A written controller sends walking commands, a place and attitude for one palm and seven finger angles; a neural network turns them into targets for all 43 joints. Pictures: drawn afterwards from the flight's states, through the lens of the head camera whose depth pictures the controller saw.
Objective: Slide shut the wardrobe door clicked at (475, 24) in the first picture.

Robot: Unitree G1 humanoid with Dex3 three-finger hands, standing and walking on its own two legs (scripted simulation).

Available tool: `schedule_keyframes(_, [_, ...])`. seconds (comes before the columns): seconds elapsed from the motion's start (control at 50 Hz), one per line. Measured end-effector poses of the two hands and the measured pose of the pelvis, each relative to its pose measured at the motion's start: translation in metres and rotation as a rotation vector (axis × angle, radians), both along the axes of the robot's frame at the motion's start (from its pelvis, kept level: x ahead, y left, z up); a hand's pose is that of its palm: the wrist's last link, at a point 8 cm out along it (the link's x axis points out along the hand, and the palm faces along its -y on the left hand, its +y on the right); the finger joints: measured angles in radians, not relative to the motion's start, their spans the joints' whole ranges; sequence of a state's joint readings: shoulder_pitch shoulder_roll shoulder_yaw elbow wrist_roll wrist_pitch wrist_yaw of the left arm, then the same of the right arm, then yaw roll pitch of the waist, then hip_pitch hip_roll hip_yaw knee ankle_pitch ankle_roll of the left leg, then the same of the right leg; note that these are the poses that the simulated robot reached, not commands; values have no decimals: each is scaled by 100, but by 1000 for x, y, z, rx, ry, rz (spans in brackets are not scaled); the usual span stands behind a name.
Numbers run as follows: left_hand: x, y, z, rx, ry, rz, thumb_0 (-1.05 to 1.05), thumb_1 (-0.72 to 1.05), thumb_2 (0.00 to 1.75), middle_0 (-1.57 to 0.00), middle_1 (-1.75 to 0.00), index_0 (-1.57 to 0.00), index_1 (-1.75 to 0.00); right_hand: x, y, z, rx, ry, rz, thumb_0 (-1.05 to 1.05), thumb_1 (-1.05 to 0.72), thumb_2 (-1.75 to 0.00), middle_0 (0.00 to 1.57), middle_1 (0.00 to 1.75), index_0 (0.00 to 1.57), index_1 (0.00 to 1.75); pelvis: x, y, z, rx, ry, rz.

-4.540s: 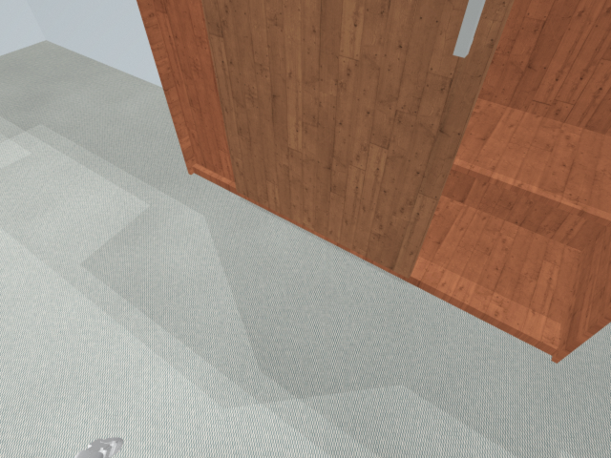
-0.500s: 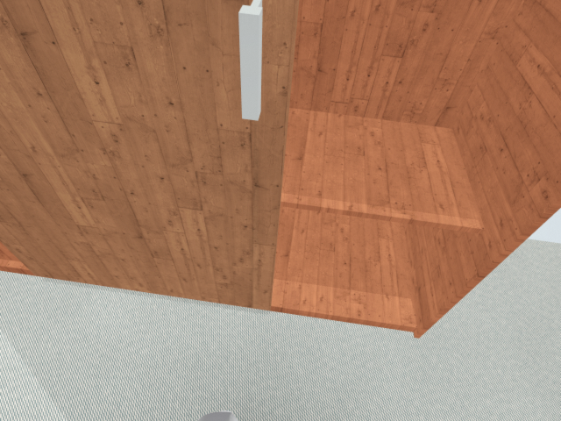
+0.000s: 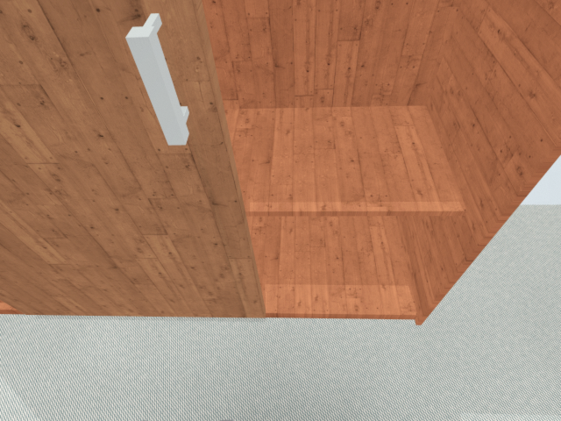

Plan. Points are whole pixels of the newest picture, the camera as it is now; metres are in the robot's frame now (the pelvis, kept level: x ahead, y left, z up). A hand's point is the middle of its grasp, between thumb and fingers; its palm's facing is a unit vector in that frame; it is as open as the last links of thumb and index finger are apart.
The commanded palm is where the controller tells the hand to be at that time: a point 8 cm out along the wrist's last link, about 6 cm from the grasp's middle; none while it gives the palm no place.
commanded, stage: come to a stop and stand still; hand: left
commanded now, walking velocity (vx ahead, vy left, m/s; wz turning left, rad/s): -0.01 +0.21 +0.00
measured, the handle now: (166, 82) +0.48 +0.17 +0.23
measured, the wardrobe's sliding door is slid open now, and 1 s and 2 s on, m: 0.54 0.54 0.54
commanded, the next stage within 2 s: look again from close up in 1.00 s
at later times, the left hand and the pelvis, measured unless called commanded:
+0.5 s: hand out of the picture -0.04 +0.22 -0.17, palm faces +0.12 -0.97 -0.22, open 7.4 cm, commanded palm none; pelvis -0.03 +0.03 +0.01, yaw +1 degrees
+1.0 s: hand out of the picture -0.04 +0.21 -0.16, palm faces +0.04 -0.98 -0.17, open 7.4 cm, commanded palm none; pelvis -0.03 +0.05 +0.02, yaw +1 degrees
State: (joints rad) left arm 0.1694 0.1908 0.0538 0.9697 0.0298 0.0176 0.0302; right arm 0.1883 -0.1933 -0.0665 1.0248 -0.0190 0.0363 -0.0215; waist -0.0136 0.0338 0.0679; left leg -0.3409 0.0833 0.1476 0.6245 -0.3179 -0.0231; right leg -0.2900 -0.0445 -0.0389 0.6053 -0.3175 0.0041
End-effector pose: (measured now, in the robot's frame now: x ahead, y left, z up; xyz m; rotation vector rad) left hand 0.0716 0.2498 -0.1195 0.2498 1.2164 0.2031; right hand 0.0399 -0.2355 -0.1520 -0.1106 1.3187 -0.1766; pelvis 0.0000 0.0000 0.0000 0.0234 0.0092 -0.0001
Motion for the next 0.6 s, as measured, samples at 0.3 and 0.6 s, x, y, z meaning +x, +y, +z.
schedule_keyframes(0.3, [-55, -25, 17, -25, 33, 72, 1, 91, 90, -21, -30, -20, -30, -22, -16, 14, 13, 57, 53, 1, -91, -90, 19, 30, 19, 30, -17, -11, 19, 24, -3, 23])
schedule_keyframes(0.6, [-135, 20, -18, -116, 209, 130, 1, 91, 90, -20, -30, -19, -30, -16, 47, 35, -54, -52, 103, 0, -92, -90, 20, 30, 20, 30, -33, 36, 14, -5, -9, 18])
